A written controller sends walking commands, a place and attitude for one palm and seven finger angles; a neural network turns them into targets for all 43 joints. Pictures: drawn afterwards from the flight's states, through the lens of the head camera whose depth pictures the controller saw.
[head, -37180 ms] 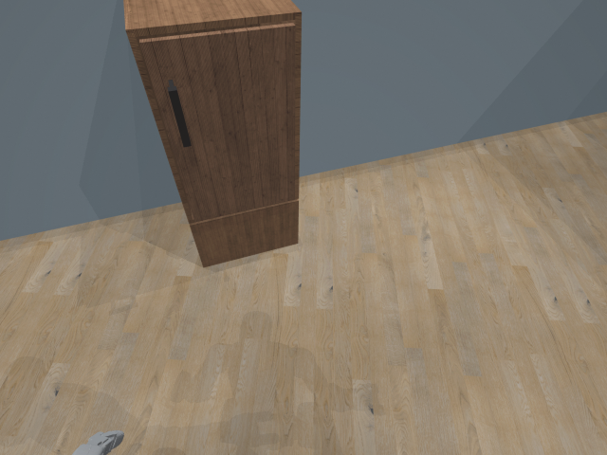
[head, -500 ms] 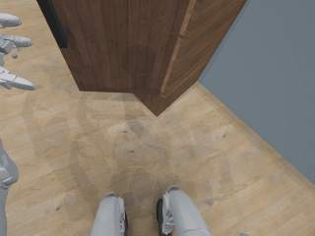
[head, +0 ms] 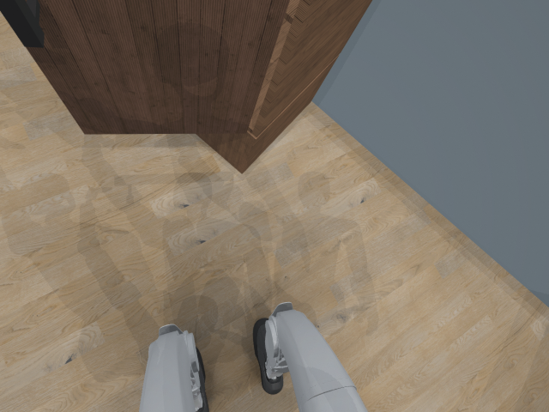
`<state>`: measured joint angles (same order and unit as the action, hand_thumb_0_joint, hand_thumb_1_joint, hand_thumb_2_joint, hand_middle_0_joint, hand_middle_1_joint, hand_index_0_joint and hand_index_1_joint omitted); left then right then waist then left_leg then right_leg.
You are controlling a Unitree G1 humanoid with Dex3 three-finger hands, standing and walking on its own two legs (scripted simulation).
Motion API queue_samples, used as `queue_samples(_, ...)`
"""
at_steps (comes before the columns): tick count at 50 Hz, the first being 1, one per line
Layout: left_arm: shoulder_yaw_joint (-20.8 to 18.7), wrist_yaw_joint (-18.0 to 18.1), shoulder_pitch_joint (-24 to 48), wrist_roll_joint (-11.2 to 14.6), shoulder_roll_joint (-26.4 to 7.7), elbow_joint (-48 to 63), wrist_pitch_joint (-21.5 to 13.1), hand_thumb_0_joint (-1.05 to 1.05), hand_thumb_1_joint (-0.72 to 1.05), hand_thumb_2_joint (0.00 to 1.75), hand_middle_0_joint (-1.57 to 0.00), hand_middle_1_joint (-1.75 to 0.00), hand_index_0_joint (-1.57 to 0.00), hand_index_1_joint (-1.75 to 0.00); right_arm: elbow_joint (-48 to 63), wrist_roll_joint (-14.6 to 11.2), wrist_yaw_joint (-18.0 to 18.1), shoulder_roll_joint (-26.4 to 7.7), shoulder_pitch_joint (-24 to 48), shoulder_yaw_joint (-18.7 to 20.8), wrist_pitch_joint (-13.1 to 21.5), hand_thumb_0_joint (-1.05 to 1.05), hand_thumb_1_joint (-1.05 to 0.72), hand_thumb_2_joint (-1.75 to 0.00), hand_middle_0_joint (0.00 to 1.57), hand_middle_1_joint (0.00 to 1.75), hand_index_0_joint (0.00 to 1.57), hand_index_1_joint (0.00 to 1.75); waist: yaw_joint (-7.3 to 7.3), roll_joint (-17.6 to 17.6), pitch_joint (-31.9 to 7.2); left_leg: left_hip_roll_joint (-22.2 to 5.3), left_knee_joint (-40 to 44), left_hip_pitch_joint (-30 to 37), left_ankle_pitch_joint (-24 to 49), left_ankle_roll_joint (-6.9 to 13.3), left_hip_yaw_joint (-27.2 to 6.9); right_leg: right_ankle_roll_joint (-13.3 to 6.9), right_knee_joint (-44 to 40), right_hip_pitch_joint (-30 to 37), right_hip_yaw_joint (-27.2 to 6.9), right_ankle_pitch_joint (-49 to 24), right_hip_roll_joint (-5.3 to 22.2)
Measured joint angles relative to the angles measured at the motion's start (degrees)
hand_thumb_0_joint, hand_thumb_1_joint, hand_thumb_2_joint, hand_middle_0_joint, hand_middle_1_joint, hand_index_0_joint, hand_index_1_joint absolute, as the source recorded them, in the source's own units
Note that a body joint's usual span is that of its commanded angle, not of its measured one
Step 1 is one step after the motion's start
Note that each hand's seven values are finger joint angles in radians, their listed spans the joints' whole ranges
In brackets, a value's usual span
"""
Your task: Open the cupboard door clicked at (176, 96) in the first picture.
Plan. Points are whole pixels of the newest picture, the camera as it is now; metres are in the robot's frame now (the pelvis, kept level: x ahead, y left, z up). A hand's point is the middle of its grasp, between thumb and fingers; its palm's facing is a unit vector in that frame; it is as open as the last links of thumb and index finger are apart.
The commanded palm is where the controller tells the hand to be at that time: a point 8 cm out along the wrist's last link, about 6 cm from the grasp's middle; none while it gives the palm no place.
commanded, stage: move the hooked fingers beside the handle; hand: left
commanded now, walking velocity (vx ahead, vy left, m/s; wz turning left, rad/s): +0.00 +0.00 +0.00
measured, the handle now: out of the picture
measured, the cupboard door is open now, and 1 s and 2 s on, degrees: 46 46 46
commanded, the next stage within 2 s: slide the fingers in behind the handle in 0.82 s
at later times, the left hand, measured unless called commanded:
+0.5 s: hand out of the picture +0.56 +0.28 +0.08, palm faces -0.03 -1.00 -0.01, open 14.0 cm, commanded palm +0.56 +0.29 +0.08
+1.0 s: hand out of the picture +0.56 +0.28 +0.08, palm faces -0.02 -1.00 -0.05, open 14.0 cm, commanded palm +0.56 +0.29 +0.07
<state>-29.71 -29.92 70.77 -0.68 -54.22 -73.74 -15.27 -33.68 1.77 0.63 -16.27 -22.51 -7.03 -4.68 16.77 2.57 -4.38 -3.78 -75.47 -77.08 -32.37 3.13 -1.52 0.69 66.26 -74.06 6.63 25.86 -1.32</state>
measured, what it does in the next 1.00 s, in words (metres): stands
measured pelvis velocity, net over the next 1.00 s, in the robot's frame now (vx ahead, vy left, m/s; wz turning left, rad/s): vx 0.01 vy -0.01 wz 0.00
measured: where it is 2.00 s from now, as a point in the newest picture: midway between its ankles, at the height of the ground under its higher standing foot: (233, 382)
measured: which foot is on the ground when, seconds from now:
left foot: down 0.00-1.00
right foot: down 0.00-1.00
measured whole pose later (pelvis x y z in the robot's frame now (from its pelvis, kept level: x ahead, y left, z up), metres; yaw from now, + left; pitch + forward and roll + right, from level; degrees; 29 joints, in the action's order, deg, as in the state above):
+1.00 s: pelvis +0.01 -0.01 +0.01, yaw +0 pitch +32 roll -7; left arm -30.1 -29.9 66.0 0.7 -52.5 -72.2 -16.3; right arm -33.7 1.3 -0.1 -16.0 -21.8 -6.6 -5.5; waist 15.4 2.4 -4.5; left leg -4.3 -74.3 -74.7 -32.5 2.2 -1.8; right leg -0.2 65.7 -72.2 6.6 26.2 -2.0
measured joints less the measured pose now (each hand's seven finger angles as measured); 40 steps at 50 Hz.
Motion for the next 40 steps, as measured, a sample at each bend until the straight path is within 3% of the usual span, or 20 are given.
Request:
queue_samples(5,-1.42,-0.08,-3.89,-0.58,0.85,2.1,1.79,-0.01,-0.5,0.3,-0.3,-1.2,-0.3,-1.2,0.99,0.1,-0.53,0.52,-1.07,0.06,-0.82,0.0,-0.91,-0.9,0.2,0.29,0.2,0.3,-0.15,0.15,-0.02,-0.27,1.02,0.86,-0.11,0.13,0.4,0.17,-1.19,0.72,-0.43,-0.19,-0.33)
queue_samples(12,-4.06,0.67,-7.35,0.88,2.72,6.65,0.11,-0.02,-0.5,0.3,-0.3,-1.2,-0.31,-1.2,0.36,0.04,-1.44,1.24,-0.9,0.48,-0.87,0.0,-0.9,-0.9,0.2,0.3,0.21,0.3,-0.84,-0.49,-0.31,-0.48,2.77,3.17,-0.09,-0.13,0.31,0.07,-3.17,3.09,-0.41,-0.35,-0.67)
queue_samples(20,1.23,-0.26,-8.2,2.01,4.35,4.52,1.54,-0.01,-0.5,0.3,-0.3,-1.2,-0.3,-1.2,0.45,-0.08,-1.27,0.47,-0.59,1.38,-0.98,0.0,-0.9,-0.9,0.2,0.3,0.21,0.3,-2.39,-0.19,-1.18,0.06,4.63,5.95,0.11,-0.23,-0.19,0.02,-4.93,6.15,0.05,-0.17,-0.3)
queue_samples(28,0.69,1.6,-9.33,2.51,7.8,4.88,-1.95,-0.01,-0.5,0.3,-0.3,-1.2,-0.3,-1.2,0.56,0.11,-1.2,0.0,1.2,2.05,-0.54,0.0,-0.91,-0.9,0.2,0.29,0.2,0.3,-2.38,-0.58,-1.38,0.04,4.23,6.51,-0.13,-0.54,-0.24,-0.26,-4.19,6.52,0.05,0.24,-0.33)
queue_samples(34,-0.48,2.7,-7.55,0.75,5.87,2.85,-2.01,-0.01,-0.5,0.3,-0.3,-1.2,-0.31,-1.2,1.3,-0.06,-1.03,0.06,2.1,1.34,-0.84,0.0,-0.91,-0.9,0.2,0.29,0.2,0.3,-1.55,-0.51,-0.53,-0.23,3.2,5.57,-0.22,-0.64,-0.06,-0.48,-2.84,5.25,-0.16,0.34,-0.52)
queue_samples(40,-1.2,1.48,-7.35,1.15,3.75,2.3,-2.13,-0.01,-0.5,0.3,-0.3,-1.2,-0.31,-1.2,0.91,-0.36,-0.95,0.39,1.59,0.71,-1.16,0.0,-0.91,-0.9,0.2,0.29,0.2,0.3,-1.79,-0.18,0.11,-0.47,2.73,4.87,-0.11,-0.75,0.26,-0.63,-2.07,4.21,-0.49,0.21,-0.72)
